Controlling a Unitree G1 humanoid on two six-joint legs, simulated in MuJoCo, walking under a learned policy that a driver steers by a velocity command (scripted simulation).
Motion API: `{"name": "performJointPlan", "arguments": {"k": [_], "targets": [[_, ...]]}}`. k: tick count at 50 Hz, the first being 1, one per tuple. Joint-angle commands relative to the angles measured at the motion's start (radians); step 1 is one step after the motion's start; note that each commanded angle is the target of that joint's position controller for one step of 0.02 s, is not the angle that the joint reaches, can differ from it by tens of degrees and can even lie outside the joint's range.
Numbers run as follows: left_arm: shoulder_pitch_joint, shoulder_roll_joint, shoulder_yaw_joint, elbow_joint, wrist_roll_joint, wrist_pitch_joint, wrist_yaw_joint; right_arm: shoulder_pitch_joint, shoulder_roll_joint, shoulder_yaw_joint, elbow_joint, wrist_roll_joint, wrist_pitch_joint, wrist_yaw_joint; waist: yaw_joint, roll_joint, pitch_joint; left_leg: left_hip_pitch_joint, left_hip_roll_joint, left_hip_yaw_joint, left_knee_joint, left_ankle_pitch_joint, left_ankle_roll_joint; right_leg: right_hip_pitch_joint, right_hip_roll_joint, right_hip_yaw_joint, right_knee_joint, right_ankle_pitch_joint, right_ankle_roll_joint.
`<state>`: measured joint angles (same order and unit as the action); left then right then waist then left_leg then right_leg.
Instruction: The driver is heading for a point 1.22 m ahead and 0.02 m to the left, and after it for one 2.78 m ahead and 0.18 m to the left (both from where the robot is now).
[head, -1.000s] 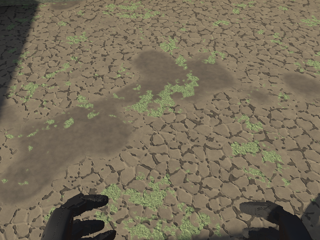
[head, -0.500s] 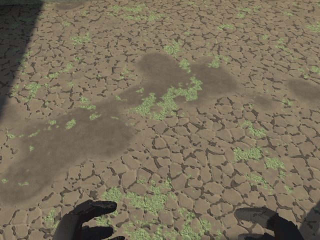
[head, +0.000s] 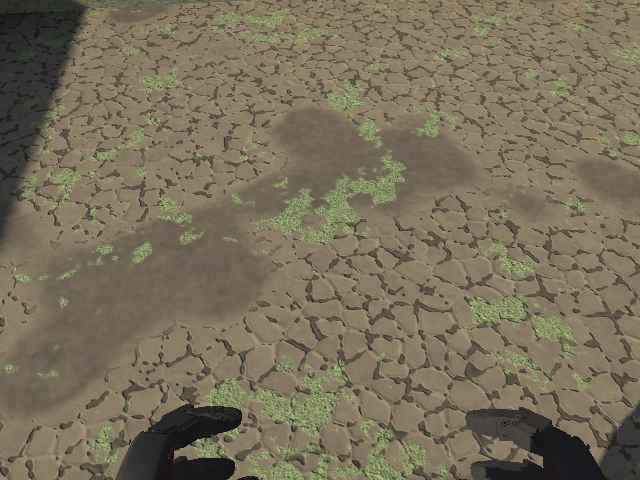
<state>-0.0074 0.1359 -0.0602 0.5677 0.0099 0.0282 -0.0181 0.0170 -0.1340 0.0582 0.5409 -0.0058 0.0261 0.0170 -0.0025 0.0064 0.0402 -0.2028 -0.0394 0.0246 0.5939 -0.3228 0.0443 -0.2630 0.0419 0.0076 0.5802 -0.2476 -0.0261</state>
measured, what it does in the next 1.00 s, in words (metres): stands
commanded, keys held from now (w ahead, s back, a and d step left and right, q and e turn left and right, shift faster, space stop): w+shift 1.00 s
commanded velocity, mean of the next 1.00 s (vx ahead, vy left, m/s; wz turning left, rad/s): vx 1.00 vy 0.00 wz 0.00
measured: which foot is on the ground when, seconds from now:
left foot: down 0.00-1.00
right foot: down 0.00-1.00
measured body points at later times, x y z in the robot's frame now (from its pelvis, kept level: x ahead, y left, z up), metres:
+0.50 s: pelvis +0.01 +0.00 +0.00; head +0.01 +0.00 +0.45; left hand +0.26 +0.18 -0.04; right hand +0.26 -0.17 -0.04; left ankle +0.00 +0.09 -0.73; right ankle +0.04 -0.10 -0.73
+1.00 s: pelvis +0.03 +0.00 +0.00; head +0.02 +0.01 +0.45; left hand +0.27 +0.18 -0.05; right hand +0.27 -0.17 -0.05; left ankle +0.00 +0.09 -0.73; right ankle +0.04 -0.10 -0.73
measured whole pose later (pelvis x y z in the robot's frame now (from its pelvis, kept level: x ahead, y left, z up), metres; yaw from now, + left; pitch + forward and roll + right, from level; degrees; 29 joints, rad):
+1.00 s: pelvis +0.03 +0.00 +0.00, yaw +0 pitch -3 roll +0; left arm -0.02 0.13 -0.06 0.59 0.01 0.03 -0.01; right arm 0.03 -0.13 0.06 0.54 -0.01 0.02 0.02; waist 0.00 0.00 0.02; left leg -0.18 -0.05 0.02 0.59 -0.36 0.05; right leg -0.24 0.04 0.01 0.59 -0.29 -0.02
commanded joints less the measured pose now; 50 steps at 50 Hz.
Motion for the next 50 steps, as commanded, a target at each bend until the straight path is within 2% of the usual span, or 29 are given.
{"name": "performJointPlan", "arguments": {"k": [1, 10, 29, 30, 33, 50], "targets": [[-0.141, 0.056, 0.018, -0.106, 0.000, -0.020, 0.002, -0.128, -0.052, -0.016, -0.111, 0.000, -0.020, -0.003, -0.002, 0.000, -0.123, -0.026, 0.089, -0.113, -0.120, 0.102, -0.039, 0.063, -0.069, 0.091, -0.076, 0.095, 0.032], [-0.154, 0.049, 0.017, -0.101, -0.001, -0.021, 0.006, -0.126, -0.048, -0.016, -0.113, 0.003, -0.018, -0.003, 0.003, -0.012, -0.130, -0.015, 0.090, -0.118, -0.119, 0.114, -0.036, 0.068, -0.070, 0.089, -0.074, 0.120, 0.029], [-0.157, 0.044, 0.014, -0.080, -0.001, -0.023, 0.010, -0.128, -0.046, -0.020, -0.114, 0.002, -0.015, -0.006, 0.000, 0.000, -0.132, 0.009, 0.087, -0.116, -0.118, 0.156, -0.034, 0.082, -0.072, 0.089, -0.071, 0.169, 0.026], [-0.159, 0.043, 0.014, -0.082, 0.001, -0.022, 0.008, -0.115, -0.048, -0.017, -0.109, -0.004, -0.021, -0.001, -0.002, 0.002, -0.147, 0.024, 0.086, -0.115, -0.112, 0.155, -0.031, 0.071, -0.078, 0.086, -0.070, 0.153, 0.021], [-0.159, 0.046, 0.014, -0.080, -0.001, -0.022, 0.006, -0.120, -0.048, -0.016, -0.109, -0.003, -0.024, 0.003, 0.001, -0.001, -0.140, 0.029, 0.087, -0.118, -0.107, 0.164, -0.027, 0.054, -0.078, 0.085, -0.073, 0.144, 0.022], [-0.153, 0.048, 0.014, -0.079, 0.000, -0.020, 0.011, -0.105, -0.053, -0.012, -0.108, -0.003, -0.025, 0.000, 0.000, -0.002, -0.140, 0.025, 0.087, -0.121, -0.101, 0.204, -0.024, 0.060, -0.077, 0.078, -0.059, 0.168, 0.022]]}}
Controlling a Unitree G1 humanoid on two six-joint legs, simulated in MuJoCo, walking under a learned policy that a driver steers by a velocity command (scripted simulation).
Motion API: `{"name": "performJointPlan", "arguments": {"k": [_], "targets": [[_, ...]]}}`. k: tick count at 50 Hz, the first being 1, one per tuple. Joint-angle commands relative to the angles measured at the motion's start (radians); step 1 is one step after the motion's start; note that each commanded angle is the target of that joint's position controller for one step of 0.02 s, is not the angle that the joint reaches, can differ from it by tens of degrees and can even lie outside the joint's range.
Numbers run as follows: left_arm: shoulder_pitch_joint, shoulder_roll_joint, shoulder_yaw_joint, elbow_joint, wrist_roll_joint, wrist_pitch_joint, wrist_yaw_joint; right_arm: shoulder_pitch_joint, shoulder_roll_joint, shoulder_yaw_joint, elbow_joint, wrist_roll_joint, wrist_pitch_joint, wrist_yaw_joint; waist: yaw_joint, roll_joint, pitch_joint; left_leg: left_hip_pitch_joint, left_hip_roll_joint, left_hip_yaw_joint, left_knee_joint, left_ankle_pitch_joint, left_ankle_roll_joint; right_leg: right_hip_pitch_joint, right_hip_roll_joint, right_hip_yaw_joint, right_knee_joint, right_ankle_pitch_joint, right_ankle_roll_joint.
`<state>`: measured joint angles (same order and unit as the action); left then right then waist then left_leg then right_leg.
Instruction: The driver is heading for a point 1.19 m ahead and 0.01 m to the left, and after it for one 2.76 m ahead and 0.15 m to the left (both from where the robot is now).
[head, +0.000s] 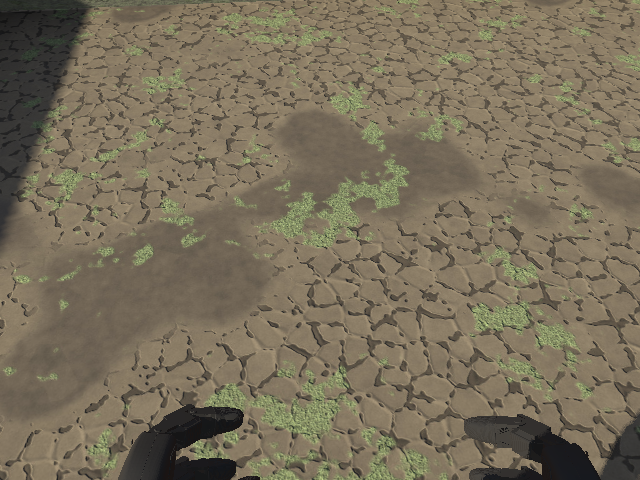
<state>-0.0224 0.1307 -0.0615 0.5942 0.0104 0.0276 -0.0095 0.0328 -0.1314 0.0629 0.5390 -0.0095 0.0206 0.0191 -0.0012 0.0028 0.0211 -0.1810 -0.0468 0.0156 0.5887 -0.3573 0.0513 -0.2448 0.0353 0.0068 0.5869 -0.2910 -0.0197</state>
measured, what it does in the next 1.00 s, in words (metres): stands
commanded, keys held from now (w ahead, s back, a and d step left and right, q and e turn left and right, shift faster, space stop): w+shift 1.00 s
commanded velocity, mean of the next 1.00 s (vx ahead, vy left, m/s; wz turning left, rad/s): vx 1.00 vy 0.00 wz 0.00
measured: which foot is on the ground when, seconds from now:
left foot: down 0.00-1.00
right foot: down 0.00-1.00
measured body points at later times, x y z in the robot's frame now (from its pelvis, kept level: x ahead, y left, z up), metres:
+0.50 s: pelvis +0.00 +0.00 +0.00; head -0.01 +0.00 +0.45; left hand +0.25 +0.18 -0.05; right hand +0.24 -0.18 -0.05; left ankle -0.02 +0.08 -0.73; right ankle +0.02 -0.11 -0.73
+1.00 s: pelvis +0.00 +0.00 +0.00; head -0.01 +0.00 +0.45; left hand +0.24 +0.18 -0.05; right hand +0.24 -0.18 -0.05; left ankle -0.02 +0.09 -0.73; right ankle +0.02 -0.11 -0.73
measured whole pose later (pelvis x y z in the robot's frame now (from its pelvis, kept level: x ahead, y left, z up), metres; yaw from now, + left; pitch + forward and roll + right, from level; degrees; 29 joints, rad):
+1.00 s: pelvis +0.00 +0.00 +0.00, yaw +0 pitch -3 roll +0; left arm -0.01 0.13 -0.06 0.59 0.01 0.03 -0.01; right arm 0.04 -0.13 0.07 0.53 -0.01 0.02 0.02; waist 0.00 0.00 0.02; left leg -0.19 -0.05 0.01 0.60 -0.36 0.05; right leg -0.26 0.03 0.00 0.60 -0.29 -0.02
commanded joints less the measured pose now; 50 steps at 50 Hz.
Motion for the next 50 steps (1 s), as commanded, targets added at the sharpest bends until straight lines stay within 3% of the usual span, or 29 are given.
{"name": "performJointPlan", "arguments": {"k": [1, 5, 7, 8, 9, 13, 50], "targets": [[-0.138, 0.053, 0.016, -0.105, 0.000, -0.019, 0.002, -0.121, -0.056, -0.017, -0.106, 0.000, -0.020, -0.002, -0.001, 0.002, -0.122, 0.004, 0.095, -0.112, -0.096, 0.240, -0.031, 0.042, -0.070, 0.078, -0.065, 0.213, 0.015], [-0.136, 0.053, 0.016, -0.105, 0.000, -0.019, 0.003, -0.119, -0.056, -0.016, -0.106, 0.000, -0.020, -0.002, -0.001, 0.003, -0.122, 0.004, 0.095, -0.112, -0.095, 0.245, -0.031, 0.043, -0.071, 0.077, -0.063, 0.216, 0.015], [-0.121, 0.044, 0.015, -0.106, 0.005, -0.007, 0.016, -0.099, -0.068, -0.024, -0.086, 0.002, -0.014, -0.019, 0.010, 0.009, -0.135, 0.053, 0.097, -0.114, -0.065, 0.321, -0.024, 0.016, -0.073, 0.061, -0.060, 0.235, -0.001], [-0.125, 0.051, 0.014, -0.102, 0.000, -0.015, 0.010, -0.116, -0.050, -0.016, -0.106, -0.002, -0.016, -0.010, -0.001, 0.001, -0.126, 0.023, 0.095, -0.108, -0.080, 0.272, -0.027, 0.026, -0.070, 0.073, -0.063, 0.217, 0.015], [-0.130, 0.042, 0.015, -0.107, 0.002, -0.008, 0.014, -0.106, -0.061, -0.022, -0.088, 0.002, -0.013, -0.017, 0.007, 0.006, -0.126, 0.039, 0.097, -0.114, -0.068, 0.304, -0.025, 0.015, -0.073, 0.061, -0.058, 0.231, 0.001], [-0.138, 0.048, 0.015, -0.108, 0.000, -0.018, 0.004, -0.119, -0.054, -0.015, -0.105, 0.000, -0.018, -0.002, -0.002, 0.003, -0.117, -0.008, 0.094, -0.114, -0.094, 0.233, -0.031, 0.038, -0.071, 0.075, -0.058, 0.212, 0.017], [-0.126, 0.049, 0.013, -0.109, 0.001, -0.020, 0.006, -0.114, -0.054, -0.013, -0.110, 0.000, -0.021, -0.002, -0.001, 0.002, -0.118, -0.015, 0.093, -0.119, -0.095, 0.209, -0.030, 0.031, -0.073, 0.075, -0.059, 0.196, 0.018]]}}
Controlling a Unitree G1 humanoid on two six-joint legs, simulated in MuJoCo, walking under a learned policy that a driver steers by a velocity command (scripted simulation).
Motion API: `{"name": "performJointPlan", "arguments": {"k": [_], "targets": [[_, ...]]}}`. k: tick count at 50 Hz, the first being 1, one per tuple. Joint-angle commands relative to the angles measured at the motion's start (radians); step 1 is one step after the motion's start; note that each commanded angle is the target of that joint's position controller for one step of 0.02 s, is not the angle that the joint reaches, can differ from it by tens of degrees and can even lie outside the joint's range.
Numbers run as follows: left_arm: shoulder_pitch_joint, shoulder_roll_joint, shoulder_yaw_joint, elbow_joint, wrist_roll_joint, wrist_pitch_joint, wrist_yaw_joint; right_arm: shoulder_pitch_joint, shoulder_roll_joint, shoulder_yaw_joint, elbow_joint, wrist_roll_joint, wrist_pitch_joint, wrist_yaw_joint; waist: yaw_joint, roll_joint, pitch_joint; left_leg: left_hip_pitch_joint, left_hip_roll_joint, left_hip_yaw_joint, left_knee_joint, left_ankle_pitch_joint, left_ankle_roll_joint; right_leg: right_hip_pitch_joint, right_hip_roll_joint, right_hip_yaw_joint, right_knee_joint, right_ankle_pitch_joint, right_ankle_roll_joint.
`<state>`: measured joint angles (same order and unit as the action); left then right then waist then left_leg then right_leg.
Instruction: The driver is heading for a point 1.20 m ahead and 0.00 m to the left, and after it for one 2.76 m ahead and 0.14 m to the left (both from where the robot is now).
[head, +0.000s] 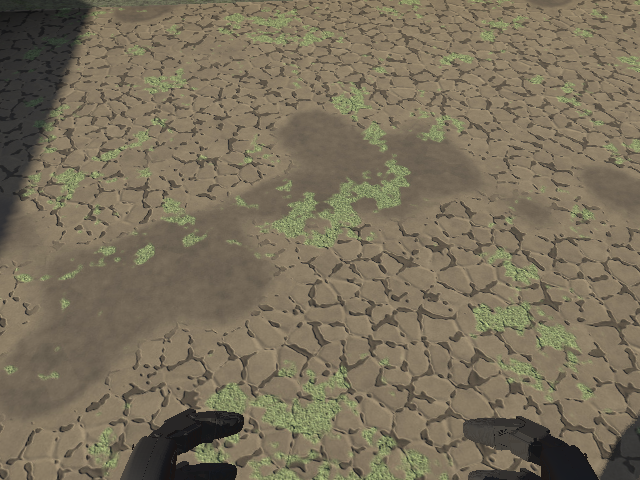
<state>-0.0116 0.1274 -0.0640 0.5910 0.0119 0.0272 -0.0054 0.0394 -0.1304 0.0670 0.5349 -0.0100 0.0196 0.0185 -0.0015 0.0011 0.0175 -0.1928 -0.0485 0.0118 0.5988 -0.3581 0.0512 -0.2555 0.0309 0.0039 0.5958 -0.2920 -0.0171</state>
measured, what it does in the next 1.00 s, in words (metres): stands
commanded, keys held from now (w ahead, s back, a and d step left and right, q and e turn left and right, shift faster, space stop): w+shift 0.40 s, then shift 0.60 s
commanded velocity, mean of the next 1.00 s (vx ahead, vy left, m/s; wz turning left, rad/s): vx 0.62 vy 0.00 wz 0.00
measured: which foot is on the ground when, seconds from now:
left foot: down 0.00-1.00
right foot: down 0.00-1.00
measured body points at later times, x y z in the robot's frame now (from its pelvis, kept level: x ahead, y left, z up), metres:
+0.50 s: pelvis +0.00 +0.00 +0.00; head -0.01 +0.00 +0.45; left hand +0.24 +0.18 -0.05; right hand +0.23 -0.18 -0.05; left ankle -0.02 +0.09 -0.73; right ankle +0.02 -0.11 -0.73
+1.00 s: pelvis +0.02 +0.00 +0.02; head +0.02 +0.01 +0.47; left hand +0.16 +0.23 -0.10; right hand +0.20 -0.21 -0.08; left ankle -0.02 +0.09 -0.73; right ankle +0.02 -0.11 -0.73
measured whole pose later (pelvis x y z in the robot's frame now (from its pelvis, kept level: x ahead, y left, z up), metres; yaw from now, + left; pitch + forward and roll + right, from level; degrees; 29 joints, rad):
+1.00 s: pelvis +0.02 +0.00 +0.02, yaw +1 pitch +0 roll +0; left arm 0.15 0.18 -0.03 0.73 0.01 0.08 0.00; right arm 0.15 -0.19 0.04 0.65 -0.01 0.09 0.01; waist 0.02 0.00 0.00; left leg -0.08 -0.06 -0.02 0.31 -0.22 0.06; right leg -0.14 0.02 0.00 0.31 -0.17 -0.01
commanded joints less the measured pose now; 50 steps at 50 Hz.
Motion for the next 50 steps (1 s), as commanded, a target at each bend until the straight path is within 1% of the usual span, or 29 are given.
{"name": "performJointPlan", "arguments": {"k": [1, 20, 22, 24, 26, 29, 30, 31, 33, 34, 35, 38, 39, 40, 43, 44, 50], "targets": [[-0.136, 0.052, 0.015, -0.106, 0.000, -0.020, 0.002, -0.121, -0.055, -0.017, -0.106, 0.000, -0.020, -0.001, 0.000, 0.004, -0.114, -0.004, 0.095, -0.115, -0.105, 0.210, -0.030, 0.042, -0.068, 0.078, -0.068, 0.197, 0.015], [-0.132, 0.051, 0.014, -0.108, 0.000, -0.020, 0.002, -0.120, -0.054, -0.017, -0.106, 0.000, -0.020, -0.002, 0.000, 0.004, -0.114, -0.008, 0.094, -0.116, -0.102, 0.202, -0.031, 0.038, -0.069, 0.077, -0.067, 0.193, 0.015], [-0.098, 0.056, 0.015, -0.099, 0.004, -0.018, 0.002, -0.089, -0.058, -0.017, -0.097, -0.002, -0.019, -0.002, 0.003, 0.005, -0.127, -0.001, 0.093, -0.122, -0.101, 0.190, -0.027, 0.046, -0.069, 0.082, -0.067, 0.169, 0.011], [-0.076, 0.059, 0.014, -0.091, 0.005, -0.012, -0.001, -0.071, -0.058, -0.015, -0.090, -0.003, -0.013, 0.002, 0.004, 0.005, -0.109, -0.012, 0.092, -0.130, -0.111, 0.134, -0.021, 0.034, -0.068, 0.089, -0.077, 0.107, 0.006], [-0.065, 0.059, 0.012, -0.087, 0.006, -0.004, -0.005, -0.060, -0.054, -0.011, -0.086, -0.005, -0.007, 0.007, 0.005, 0.000, -0.076, -0.036, 0.089, -0.137, -0.131, 0.063, -0.017, 0.014, -0.068, 0.101, -0.098, 0.041, 0.002], [-0.044, 0.057, 0.006, -0.072, 0.007, 0.003, -0.009, -0.033, -0.042, -0.002, -0.070, -0.011, -0.006, 0.010, 0.006, -0.014, -0.042, -0.052, 0.091, -0.145, -0.185, 0.009, -0.020, 0.013, -0.082, 0.132, -0.167, 0.001, 0.000], [-0.029, 0.061, 0.011, -0.067, 0.011, 0.014, 0.000, -0.003, -0.069, -0.013, -0.046, -0.010, -0.008, -0.001, 0.012, -0.006, -0.031, -0.029, 0.089, -0.148, -0.181, 0.048, -0.011, 0.003, -0.083, 0.129, -0.174, 0.021, -0.018], [-0.011, 0.064, 0.010, -0.056, 0.013, 0.018, 0.004, 0.010, -0.067, -0.011, -0.035, -0.013, -0.010, -0.006, 0.015, -0.007, -0.034, -0.010, 0.095, -0.150, -0.194, 0.086, -0.008, 0.012, -0.090, 0.136, -0.200, 0.040, -0.020], [0.006, 0.074, 0.014, -0.035, 0.010, 0.019, 0.010, 0.027, -0.071, -0.014, -0.016, -0.011, -0.013, -0.011, 0.015, -0.005, -0.029, 0.023, 0.103, -0.155, -0.216, 0.177, -0.004, 0.027, -0.093, 0.140, -0.228, 0.095, -0.020], [-0.004, 0.067, 0.015, -0.038, 0.021, 0.015, -0.003, -0.015, -0.069, -0.010, -0.033, -0.014, -0.004, -0.009, 0.039, -0.004, -0.007, -0.009, 0.123, -0.167, -0.214, 0.369, -0.004, 0.063, -0.105, 0.128, -0.223, 0.251, -0.027], [0.033, 0.070, 0.019, -0.019, 0.022, 0.010, -0.007, 0.014, -0.082, -0.016, -0.018, -0.015, 0.001, -0.010, 0.036, 0.006, -0.074, 0.040, 0.125, -0.165, -0.223, 0.396, -0.003, 0.105, -0.106, 0.123, -0.221, 0.274, -0.032], [0.061, 0.074, 0.024, 0.012, 0.014, 0.006, -0.005, 0.041, -0.093, -0.023, 0.006, -0.011, 0.011, -0.012, 0.029, 0.009, -0.119, 0.104, 0.126, -0.159, -0.240, 0.463, -0.001, 0.147, -0.109, 0.118, -0.239, 0.345, -0.038], [0.088, 0.101, 0.035, 0.029, 0.005, 0.012, 0.000, 0.068, -0.129, -0.039, 0.016, 0.000, 0.021, -0.012, 0.019, 0.019, -0.128, 0.131, 0.142, -0.154, -0.255, 0.594, -0.002, 0.163, -0.131, 0.123, -0.248, 0.488, -0.033], [0.098, 0.109, 0.039, 0.039, 0.001, 0.016, 0.004, 0.083, -0.130, -0.041, 0.026, 0.002, 0.028, -0.013, 0.016, 0.012, -0.142, 0.152, 0.143, -0.150, -0.255, 0.629, -0.002, 0.178, -0.129, 0.113, -0.247, 0.517, -0.031], [0.103, 0.100, 0.040, 0.051, 0.001, 0.028, 0.008, 0.079, -0.118, -0.040, 0.036, 0.001, 0.044, -0.011, 0.014, 0.001, -0.162, 0.181, 0.143, -0.143, -0.264, 0.640, 0.000, 0.188, -0.126, 0.098, -0.264, 0.506, -0.028], [0.102, 0.100, 0.042, 0.054, 0.001, 0.031, 0.007, 0.076, -0.118, -0.040, 0.038, 0.002, 0.048, -0.009, 0.013, 0.000, -0.159, 0.179, 0.143, -0.143, -0.272, 0.624, 0.000, 0.186, -0.125, 0.095, -0.270, 0.487, -0.027], [0.112, 0.124, 0.052, 0.064, 0.002, 0.040, 0.003, 0.065, -0.141, -0.049, 0.041, 0.001, 0.057, -0.003, 0.014, 0.008, -0.128, 0.152, 0.144, -0.146, -0.298, 0.565, 0.007, 0.160, -0.128, 0.091, -0.287, 0.402, -0.031]]}}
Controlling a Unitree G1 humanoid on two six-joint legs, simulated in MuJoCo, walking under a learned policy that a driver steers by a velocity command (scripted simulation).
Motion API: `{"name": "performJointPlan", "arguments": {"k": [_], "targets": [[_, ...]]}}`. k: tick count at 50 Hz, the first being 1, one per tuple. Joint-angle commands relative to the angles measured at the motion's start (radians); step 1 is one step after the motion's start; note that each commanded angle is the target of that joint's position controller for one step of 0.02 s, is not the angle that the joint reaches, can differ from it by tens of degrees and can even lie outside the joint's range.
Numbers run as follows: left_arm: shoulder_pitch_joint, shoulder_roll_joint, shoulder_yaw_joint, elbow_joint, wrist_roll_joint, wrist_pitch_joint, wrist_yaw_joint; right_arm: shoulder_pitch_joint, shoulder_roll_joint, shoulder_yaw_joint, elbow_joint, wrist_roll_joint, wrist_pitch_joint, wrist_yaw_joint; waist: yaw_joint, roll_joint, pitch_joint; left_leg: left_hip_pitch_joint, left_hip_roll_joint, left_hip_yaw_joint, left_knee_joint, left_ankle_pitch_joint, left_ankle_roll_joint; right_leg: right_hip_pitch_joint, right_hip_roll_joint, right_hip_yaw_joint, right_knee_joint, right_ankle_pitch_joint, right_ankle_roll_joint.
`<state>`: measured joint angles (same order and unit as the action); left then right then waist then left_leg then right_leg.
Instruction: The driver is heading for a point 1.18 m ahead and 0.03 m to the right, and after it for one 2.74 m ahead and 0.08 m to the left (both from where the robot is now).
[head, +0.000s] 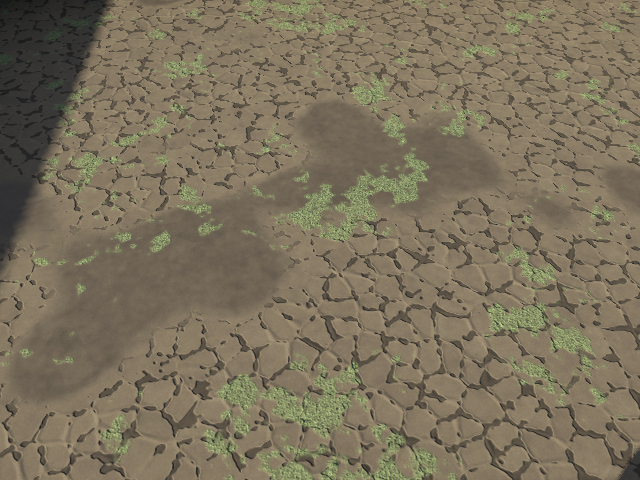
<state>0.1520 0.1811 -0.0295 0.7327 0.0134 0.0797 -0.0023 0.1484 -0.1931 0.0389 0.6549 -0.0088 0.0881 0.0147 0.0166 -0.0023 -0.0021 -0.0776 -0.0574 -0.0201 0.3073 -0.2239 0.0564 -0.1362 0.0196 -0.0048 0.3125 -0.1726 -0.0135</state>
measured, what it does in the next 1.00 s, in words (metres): stands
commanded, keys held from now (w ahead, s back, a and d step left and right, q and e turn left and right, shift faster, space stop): shift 0.44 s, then w+shift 0.56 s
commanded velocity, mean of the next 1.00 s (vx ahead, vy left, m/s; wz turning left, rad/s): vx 0.37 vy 0.00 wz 0.00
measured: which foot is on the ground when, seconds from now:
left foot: down 0.00-1.00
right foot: down 0.00-1.00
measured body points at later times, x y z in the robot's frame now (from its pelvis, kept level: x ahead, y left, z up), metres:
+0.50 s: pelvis -0.01 +0.00 -0.01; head -0.02 +0.00 +0.44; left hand +0.15 +0.22 -0.11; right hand +0.15 -0.21 -0.11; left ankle -0.04 +0.08 -0.75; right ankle +0.00 -0.11 -0.75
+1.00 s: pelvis -0.01 -0.01 -0.02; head -0.02 -0.01 +0.43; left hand +0.22 +0.17 -0.09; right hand +0.21 -0.20 -0.09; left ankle -0.04 +0.08 -0.75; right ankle +0.00 -0.11 -0.75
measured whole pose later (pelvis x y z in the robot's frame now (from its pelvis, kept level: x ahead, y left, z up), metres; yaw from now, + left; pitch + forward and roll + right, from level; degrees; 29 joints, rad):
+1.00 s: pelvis -0.01 -0.01 -0.02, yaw +0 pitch -2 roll +0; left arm 0.02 0.13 -0.06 0.59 0.02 0.05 0.02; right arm 0.05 -0.14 0.06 0.57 -0.02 0.04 -0.01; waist 0.01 0.00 0.01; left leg -0.21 -0.05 -0.02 0.64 -0.39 0.04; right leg -0.27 0.03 -0.01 0.64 -0.33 -0.03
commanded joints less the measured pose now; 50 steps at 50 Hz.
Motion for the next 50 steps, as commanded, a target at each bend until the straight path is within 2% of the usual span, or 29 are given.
{"name": "performJointPlan", "arguments": {"k": [1, 2, 3, 5, 8, 9, 10, 12, 19, 20, 22, 23, 24, 25, 26, 27, 29, 30, 31, 34, 37, 38, 39, 40, 43, 50], "targets": [[-0.050, 0.074, 0.019, -0.077, 0.000, -0.011, 0.000, -0.046, -0.081, -0.022, -0.080, 0.000, -0.011, 0.002, -0.004, 0.011, -0.104, 0.032, 0.153, -0.115, -0.009, 0.422, 0.003, 0.035, -0.117, 0.100, -0.005, 0.271, -0.035], [-0.060, 0.040, 0.010, -0.078, 0.010, -0.015, -0.003, -0.062, -0.035, -0.004, -0.083, -0.007, -0.015, 0.002, 0.002, 0.000, -0.090, 0.008, 0.141, -0.123, -0.017, 0.268, 0.001, 0.029, -0.102, 0.099, -0.017, 0.127, -0.036], [-0.064, 0.036, 0.008, -0.081, 0.011, -0.016, -0.006, -0.071, -0.036, -0.003, -0.088, -0.009, -0.017, 0.003, 0.003, 0.003, -0.061, -0.020, 0.138, -0.126, -0.030, 0.217, 0.000, 0.011, -0.106, 0.107, -0.026, 0.103, -0.037], [-0.058, 0.054, 0.014, -0.079, 0.009, -0.019, -0.009, -0.063, -0.056, -0.008, -0.088, -0.008, -0.023, 0.005, 0.001, 0.007, -0.040, -0.045, 0.136, -0.132, -0.040, 0.184, 0.000, 0.001, -0.110, 0.113, -0.027, 0.094, -0.042], [-0.046, 0.066, 0.019, -0.078, 0.007, -0.025, -0.009, -0.055, -0.068, -0.012, -0.090, -0.006, -0.031, 0.004, 0.003, 0.009, -0.043, -0.046, 0.138, -0.136, -0.036, 0.208, 0.003, -0.006, -0.112, 0.115, -0.020, 0.102, -0.045], [-0.059, 0.091, 0.022, -0.083, -0.003, -0.019, 0.014, -0.042, -0.085, -0.019, -0.077, -0.001, -0.035, -0.004, -0.012, 0.019, -0.044, -0.021, 0.104, -0.110, -0.002, 0.138, 0.006, -0.052, -0.095, 0.114, 0.018, 0.064, -0.042], [-0.066, 0.089, 0.021, -0.092, -0.002, -0.015, 0.025, -0.037, -0.074, -0.016, -0.082, -0.001, -0.038, -0.008, -0.013, 0.016, -0.049, -0.029, 0.108, -0.112, 0.011, 0.144, 0.011, -0.067, -0.094, 0.110, 0.028, 0.049, -0.042], [-0.068, 0.081, 0.019, -0.102, 0.001, -0.009, 0.032, -0.041, -0.065, -0.014, -0.087, 0.000, -0.040, -0.011, -0.008, 0.012, -0.046, -0.048, 0.111, -0.117, 0.027, 0.158, 0.022, -0.091, -0.088, 0.104, 0.050, 0.023, -0.038], [-0.059, 0.078, 0.019, -0.128, 0.014, 0.004, 0.033, -0.042, -0.069, -0.017, -0.107, -0.008, -0.035, -0.015, 0.002, 0.011, -0.062, -0.079, 0.121, -0.127, 0.081, 0.216, 0.044, -0.115, -0.074, 0.093, 0.119, -0.006, -0.039], [-0.073, 0.094, 0.023, -0.135, 0.013, -0.002, 0.026, -0.055, -0.074, -0.018, -0.119, -0.015, -0.030, -0.006, -0.006, 0.007, -0.047, -0.097, 0.110, -0.116, 0.097, 0.186, 0.047, -0.129, -0.063, 0.089, 0.152, -0.022, -0.034], [-0.076, 0.086, 0.021, -0.147, 0.016, -0.007, 0.019, -0.049, -0.073, -0.018, -0.125, -0.017, -0.024, 0.000, -0.005, 0.011, -0.059, -0.116, 0.113, -0.120, 0.107, 0.169, 0.051, -0.127, -0.060, 0.091, 0.167, -0.031, -0.036], [-0.067, 0.034, -0.001, -0.141, 0.018, -0.009, 0.015, -0.051, -0.008, 0.010, -0.127, -0.021, -0.029, 0.002, 0.000, -0.002, -0.111, -0.128, 0.118, -0.125, 0.041, -0.020, 0.030, -0.060, -0.078, 0.117, 0.082, -0.106, -0.023], [-0.081, 0.008, -0.017, -0.130, 0.013, -0.013, 0.009, -0.052, 0.035, 0.031, -0.117, -0.019, -0.035, 0.007, -0.006, -0.023, -0.080, -0.147, 0.103, -0.121, -0.027, -0.181, 0.003, -0.037, -0.087, 0.135, 0.018, -0.149, -0.012], [-0.105, 0.030, -0.007, -0.138, 0.014, -0.005, 0.015, -0.053, 0.003, 0.021, -0.108, -0.010, -0.040, -0.004, -0.001, -0.030, -0.023, -0.145, 0.079, -0.113, -0.002, -0.144, -0.002, -0.062, -0.071, 0.120, 0.036, -0.122, -0.024], [-0.106, 0.053, -0.001, -0.142, 0.016, 0.000, 0.019, -0.055, -0.036, 0.009, -0.108, -0.011, -0.042, -0.009, 0.000, -0.014, -0.024, -0.116, 0.069, -0.104, 0.039, -0.119, 0.007, -0.082, -0.054, 0.102, 0.080, -0.124, -0.034], [-0.103, 0.055, -0.001, -0.145, 0.018, 0.001, 0.021, -0.059, -0.049, 0.005, -0.112, -0.011, -0.044, -0.010, 0.002, 0.002, -0.025, -0.106, 0.067, -0.102, 0.066, -0.101, 0.014, -0.101, -0.045, 0.090, 0.105, -0.118, -0.038], [-0.104, 0.053, -0.004, -0.154, 0.016, -0.006, 0.023, -0.053, -0.047, 0.004, -0.120, -0.010, -0.047, -0.012, -0.002, 0.013, -0.028, -0.104, 0.072, -0.104, 0.098, -0.080, 0.019, -0.124, -0.036, 0.075, 0.140, -0.100, -0.035], [-0.155, 0.042, -0.005, -0.183, 0.022, -0.016, 0.009, -0.104, -0.053, 0.004, -0.153, -0.006, -0.040, -0.013, 0.011, 0.007, 0.016, -0.134, 0.104, -0.129, 0.132, 0.133, 0.022, -0.147, -0.038, 0.044, 0.194, 0.065, -0.032], [-0.138, 0.039, -0.005, -0.183, 0.030, -0.024, 0.006, -0.099, -0.065, -0.003, -0.154, -0.009, -0.037, -0.016, 0.015, 0.020, -0.035, -0.105, 0.110, -0.130, 0.161, 0.221, 0.025, -0.134, -0.037, 0.036, 0.212, 0.114, -0.029], [-0.142, 0.034, -0.005, -0.189, 0.027, -0.040, 0.013, -0.100, -0.052, -0.005, -0.163, -0.015, -0.037, -0.029, 0.008, 0.018, -0.100, -0.060, 0.101, -0.100, 0.228, 0.365, 0.015, -0.109, -0.039, 0.022, 0.250, 0.245, -0.025], [-0.170, 0.019, -0.007, -0.199, 0.021, -0.042, 0.018, -0.125, -0.034, -0.006, -0.170, -0.018, -0.036, -0.034, 0.004, 0.011, -0.131, -0.051, 0.088, -0.074, 0.264, 0.401, -0.003, -0.089, -0.046, 0.012, 0.272, 0.323, -0.023], [-0.180, 0.015, -0.008, -0.202, 0.019, -0.043, 0.018, -0.136, -0.030, -0.006, -0.173, -0.018, -0.035, -0.035, 0.003, 0.008, -0.137, -0.051, 0.086, -0.069, 0.272, 0.401, -0.008, -0.088, -0.049, 0.011, 0.276, 0.335, -0.023], [-0.147, 0.012, -0.011, -0.193, 0.009, -0.043, 0.031, -0.099, -0.020, -0.006, -0.156, -0.016, -0.046, -0.035, -0.014, 0.009, -0.206, -0.014, 0.070, -0.050, 0.266, 0.226, -0.014, -0.053, -0.048, 0.038, 0.256, 0.212, -0.026], [-0.184, 0.011, -0.012, -0.202, 0.004, -0.039, 0.031, -0.117, -0.010, -0.001, -0.160, -0.014, -0.048, -0.032, -0.019, -0.001, -0.148, -0.048, 0.068, -0.050, 0.259, 0.191, -0.018, -0.075, -0.050, 0.042, 0.250, 0.195, -0.027], [-0.216, 0.010, -0.014, -0.221, 0.003, -0.034, 0.026, -0.154, -0.013, -0.001, -0.168, -0.011, -0.050, -0.027, -0.015, 0.001, -0.088, -0.089, 0.074, -0.061, 0.260, 0.176, -0.022, -0.112, -0.054, 0.049, 0.248, 0.171, -0.026], [-0.238, 0.001, -0.017, -0.241, 0.002, -0.046, 0.019, -0.191, -0.007, 0.000, -0.176, -0.006, -0.064, -0.025, -0.007, 0.007, -0.094, -0.102, 0.084, -0.072, 0.262, 0.169, -0.026, -0.117, -0.056, 0.052, 0.250, 0.147, -0.020]]}}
